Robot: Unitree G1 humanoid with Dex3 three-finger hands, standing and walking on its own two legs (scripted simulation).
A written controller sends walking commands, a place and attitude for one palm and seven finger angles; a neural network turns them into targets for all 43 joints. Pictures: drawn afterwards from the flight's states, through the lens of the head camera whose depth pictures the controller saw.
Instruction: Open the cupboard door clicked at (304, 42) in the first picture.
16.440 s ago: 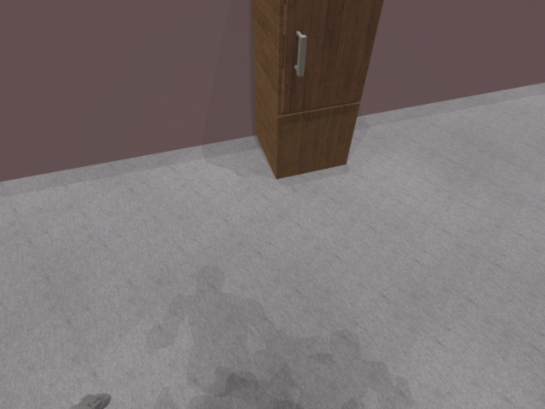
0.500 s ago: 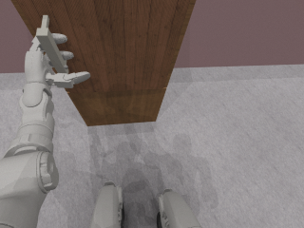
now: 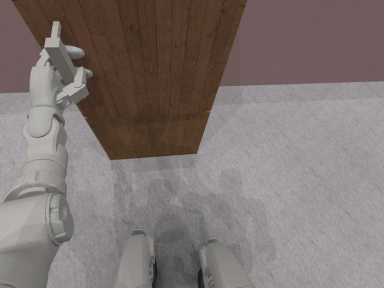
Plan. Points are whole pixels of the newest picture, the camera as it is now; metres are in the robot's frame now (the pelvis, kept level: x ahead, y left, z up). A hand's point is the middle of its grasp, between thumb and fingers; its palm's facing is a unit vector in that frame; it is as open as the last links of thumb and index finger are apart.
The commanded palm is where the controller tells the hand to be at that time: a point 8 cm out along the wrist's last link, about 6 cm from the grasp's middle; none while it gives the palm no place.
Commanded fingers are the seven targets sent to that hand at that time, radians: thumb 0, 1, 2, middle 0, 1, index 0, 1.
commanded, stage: pull the door open along its arc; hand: left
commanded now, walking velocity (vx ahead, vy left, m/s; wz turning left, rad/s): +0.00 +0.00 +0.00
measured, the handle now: (69, 63) +0.55 +0.23 +0.05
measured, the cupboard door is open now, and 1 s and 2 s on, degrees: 1 47 43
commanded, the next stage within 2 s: open thumb and fingers to let go in 0.90 s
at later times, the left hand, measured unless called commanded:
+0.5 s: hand (98, 133) +0.40 +0.16 +0.05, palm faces +0.17 -0.98 +0.06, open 6.0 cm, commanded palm +0.34 +0.20 +0.05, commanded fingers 0.00 0.90 0.90 -0.40 -1.35 -0.40 -1.35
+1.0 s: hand (165, 188) +0.30 +0.04 +0.05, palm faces +0.38 -0.92 -0.04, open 6.2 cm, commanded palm +0.25 +0.08 +0.05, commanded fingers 0.00 0.83 0.87 -0.40 -1.34 -0.40 -1.34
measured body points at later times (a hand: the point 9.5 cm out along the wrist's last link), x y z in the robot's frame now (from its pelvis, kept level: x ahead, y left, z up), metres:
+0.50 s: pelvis +0.02 +0.00 +0.03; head +0.13 +0.01 +0.46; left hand +0.38 +0.21 +0.05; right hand +0.11 -0.25 -0.09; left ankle +0.06 +0.11 -0.60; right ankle -0.01 -0.13 -0.60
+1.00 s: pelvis +0.03 -0.05 +0.03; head +0.09 -0.06 +0.48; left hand +0.27 +0.09 +0.06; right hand +0.23 -0.24 -0.07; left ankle +0.06 +0.11 -0.60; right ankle -0.01 -0.13 -0.60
